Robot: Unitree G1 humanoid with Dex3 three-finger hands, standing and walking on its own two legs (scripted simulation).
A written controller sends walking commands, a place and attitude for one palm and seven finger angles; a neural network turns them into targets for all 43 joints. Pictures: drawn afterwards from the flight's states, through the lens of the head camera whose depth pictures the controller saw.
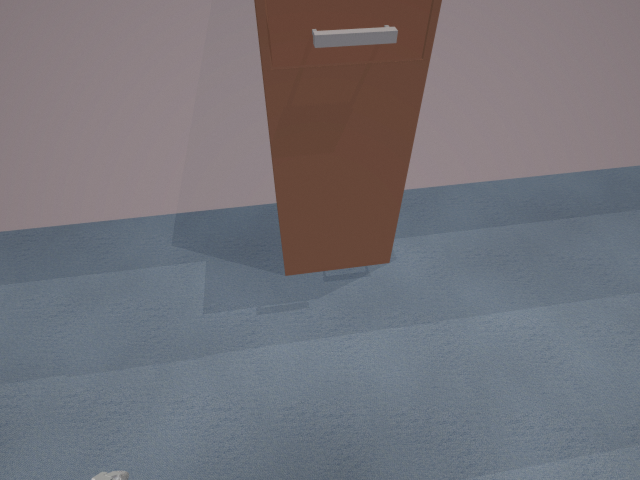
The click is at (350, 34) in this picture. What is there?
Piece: drawer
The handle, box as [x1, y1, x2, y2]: [312, 25, 397, 47]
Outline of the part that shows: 397,30 394,27 384,25 383,27 323,31 317,31 315,29 312,29 314,46 323,47 395,42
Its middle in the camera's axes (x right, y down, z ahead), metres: +0.07 -0.48 +0.91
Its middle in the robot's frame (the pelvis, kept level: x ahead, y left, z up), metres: +1.02 -0.02 +0.15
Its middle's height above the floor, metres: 0.92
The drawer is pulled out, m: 0.00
